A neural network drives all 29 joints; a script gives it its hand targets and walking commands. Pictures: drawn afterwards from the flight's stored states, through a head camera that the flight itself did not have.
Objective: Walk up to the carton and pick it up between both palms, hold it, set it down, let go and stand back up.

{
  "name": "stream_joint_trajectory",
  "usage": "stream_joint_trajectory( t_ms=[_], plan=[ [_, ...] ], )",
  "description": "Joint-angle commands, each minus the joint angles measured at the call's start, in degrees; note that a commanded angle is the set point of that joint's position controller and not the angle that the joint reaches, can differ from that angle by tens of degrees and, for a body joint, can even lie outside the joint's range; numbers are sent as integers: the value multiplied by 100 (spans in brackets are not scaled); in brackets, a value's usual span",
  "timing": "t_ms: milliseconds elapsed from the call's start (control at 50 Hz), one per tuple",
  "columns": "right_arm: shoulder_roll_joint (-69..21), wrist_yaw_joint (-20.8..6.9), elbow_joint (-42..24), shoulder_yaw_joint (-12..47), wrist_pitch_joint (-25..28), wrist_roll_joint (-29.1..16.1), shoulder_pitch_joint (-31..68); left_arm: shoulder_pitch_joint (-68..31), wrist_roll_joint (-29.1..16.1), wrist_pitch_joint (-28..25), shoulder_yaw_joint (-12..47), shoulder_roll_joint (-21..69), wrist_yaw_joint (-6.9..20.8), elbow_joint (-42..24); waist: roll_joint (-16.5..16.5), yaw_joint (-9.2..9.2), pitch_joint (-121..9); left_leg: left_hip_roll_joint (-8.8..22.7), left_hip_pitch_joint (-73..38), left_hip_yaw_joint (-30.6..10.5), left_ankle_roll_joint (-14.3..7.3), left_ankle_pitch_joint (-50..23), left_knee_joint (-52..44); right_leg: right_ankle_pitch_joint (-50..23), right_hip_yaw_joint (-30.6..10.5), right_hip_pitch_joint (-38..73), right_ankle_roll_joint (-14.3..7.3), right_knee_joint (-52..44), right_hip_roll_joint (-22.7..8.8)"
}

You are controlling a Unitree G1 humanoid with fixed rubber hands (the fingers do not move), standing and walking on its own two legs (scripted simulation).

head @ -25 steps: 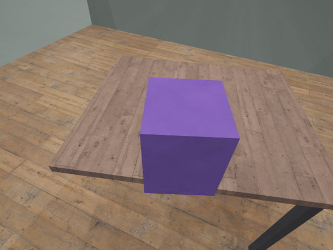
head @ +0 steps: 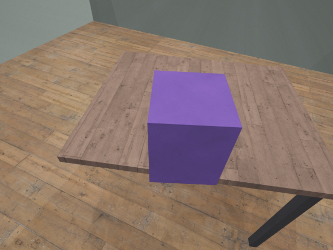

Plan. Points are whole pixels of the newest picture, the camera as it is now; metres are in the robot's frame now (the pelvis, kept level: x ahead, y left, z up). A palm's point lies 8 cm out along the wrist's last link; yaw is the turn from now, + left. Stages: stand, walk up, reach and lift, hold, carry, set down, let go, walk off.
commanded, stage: stand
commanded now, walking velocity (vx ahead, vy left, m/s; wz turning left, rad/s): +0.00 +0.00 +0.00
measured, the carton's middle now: (186, 129) +0.42 -0.04 +0.06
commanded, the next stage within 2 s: none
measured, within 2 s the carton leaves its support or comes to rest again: neither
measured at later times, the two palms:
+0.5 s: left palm out of the picture -0.10 +0.19 -0.15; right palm out of the picture -0.09 -0.19 -0.15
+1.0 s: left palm out of the picture -0.08 +0.20 -0.15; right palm out of the picture -0.08 -0.19 -0.15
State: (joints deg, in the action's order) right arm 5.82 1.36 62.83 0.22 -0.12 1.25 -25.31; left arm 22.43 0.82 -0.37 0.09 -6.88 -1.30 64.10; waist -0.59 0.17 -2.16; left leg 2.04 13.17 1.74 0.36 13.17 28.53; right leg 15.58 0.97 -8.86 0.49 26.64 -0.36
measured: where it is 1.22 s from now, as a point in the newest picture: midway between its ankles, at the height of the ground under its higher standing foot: outside the picture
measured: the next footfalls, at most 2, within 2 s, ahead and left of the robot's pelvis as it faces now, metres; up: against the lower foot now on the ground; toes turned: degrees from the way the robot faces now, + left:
none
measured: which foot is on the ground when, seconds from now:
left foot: down 0.00-1.00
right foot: down 0.00-1.00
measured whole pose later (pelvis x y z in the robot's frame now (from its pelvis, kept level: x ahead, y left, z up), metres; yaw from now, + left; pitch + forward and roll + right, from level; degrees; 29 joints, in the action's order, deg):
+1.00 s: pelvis -0.03 +0.00 +0.00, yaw +0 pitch +0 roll -1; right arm 5.3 1.5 64.8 0.5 -0.6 1.4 -21.5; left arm 22.1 0.8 0.4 -0.5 -5.3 -1.6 64.5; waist -0.2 -0.1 -1.0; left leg 1.8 19.0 1.6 -0.1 9.9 28.9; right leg 12.9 1.0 -15.1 0.7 28.1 -0.6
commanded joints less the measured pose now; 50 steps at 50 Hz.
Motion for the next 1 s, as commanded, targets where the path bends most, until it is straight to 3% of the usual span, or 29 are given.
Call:
stream_joint_trajectory(
  t_ms=[0,20,60,200,240,260,300,320,340,400,500,520,580,620,680,720,740,820,900,960,980],
  plan=[
    [453,39,-37,-52,25,-9,-465,490,0,-22,-40,-485,-41,69,91,17,1196,325,430,-580,-149,285,-875,22,-420,-806,-214,-736,-302],
    [487,59,26,-39,-2,8,-485,607,-23,-18,-39,-416,-44,136,259,78,1302,357,570,-550,-144,381,-943,0,-460,-740,-200,-773,-312],
    [492,84,96,-65,-32,-22,-592,532,-12,-4,-8,-327,-54,147,107,-31,1422,266,520,-490,-91,501,-893,278,-440,-964,-176,-756,-300],
    [418,91,143,-34,-49,-6,-392,700,-12,37,-53,-391,-89,248,128,79,1378,300,802,-615,-133,1023,-1000,582,-431,-1015,-170,-789,-255],
    [555,94,194,-66,-53,-10,-512,699,-5,25,-23,-300,-93,295,75,10,1278,261,737,-581,-108,934,-1006,476,-396,-985,-175,-721,-234],
    [458,95,153,-44,-29,12,-350,684,-1,15,-32,-307,-79,247,202,87,1197,318,623,-584,-132,812,-971,405,-467,-993,-197,-732,-292],
    [456,87,136,-36,-24,1,-335,665,-14,14,11,-174,-83,247,276,24,1268,367,793,-698,-180,1050,-1060,428,-436,-996,-219,-681,-281],
    [544,69,169,-73,-27,-10,-449,642,-1,25,-9,-293,-88,253,191,-55,1248,292,775,-698,-170,1134,-1068,559,-434,-1050,-223,-711,-243],
    [442,71,163,-36,-41,0,-355,704,-18,34,-20,-279,-66,224,95,50,1219,297,855,-680,-173,1199,-1000,727,-466,-1055,-210,-748,-252],
    [483,89,219,-51,-91,14,-420,685,-4,19,-11,-258,-70,214,159,1,1227,262,671,-619,-152,1129,-928,952,-536,-1269,-248,-831,-293],
    [587,72,141,-63,-52,27,-335,654,9,38,-23,-214,-83,203,9,-11,1061,302,686,-659,-187,1068,-923,842,-486,-1199,-253,-735,-272],
    [550,76,142,-56,-32,22,-331,762,14,28,-14,-202,-73,208,192,26,983,384,634,-756,-210,1035,-1002,697,-487,-1124,-257,-721,-286],
    [522,56,137,-37,-22,17,-275,719,-13,26,-65,-368,-61,148,268,35,927,329,744,-726,-193,1101,-966,771,-510,-1050,-253,-696,-301],
    [455,71,152,-39,-33,17,-313,699,20,22,-74,-407,-53,143,48,43,954,281,679,-674,-193,921,-889,775,-552,-1134,-283,-753,-326],
    [404,62,121,-21,-55,-11,-237,736,-1,48,-69,-304,-50,121,23,59,1123,259,766,-655,-146,1082,-877,1041,-626,-1278,-275,-884,-321],
    [499,70,157,-44,-62,-8,-322,626,-31,62,-55,-255,-89,57,140,-37,1296,267,881,-674,-139,1235,-976,1088,-617,-1373,-282,-844,-348],
    [466,79,168,-33,-78,9,-272,651,-11,54,-70,-272,-53,62,-12,41,1256,267,800,-681,-152,1154,-927,1141,-628,-1336,-291,-903,-336],
    [364,21,167,-25,-60,-22,-384,595,-24,53,-63,-277,-70,20,-84,-74,1307,174,717,-587,-116,1039,-772,1521,-705,-1647,-311,-1096,-379],
    [292,31,185,-15,-31,25,-380,459,5,39,-179,-508,-47,-70,-122,-29,1011,154,621,-582,-132,939,-797,1347,-663,-1464,-308,-956,-348],
    [521,38,102,-84,4,24,-148,595,-6,24,-111,-238,-43,-32,309,20,986,338,851,-798,-194,1139,-1099,751,-478,-1131,-245,-702,-269],
    [452,28,84,-70,6,1,-118,632,-21,13,-90,-161,-43,-20,269,34,964,361,864,-806,-191,1113,-1115,602,-455,-1039,-233,-642,-244]
  ],
)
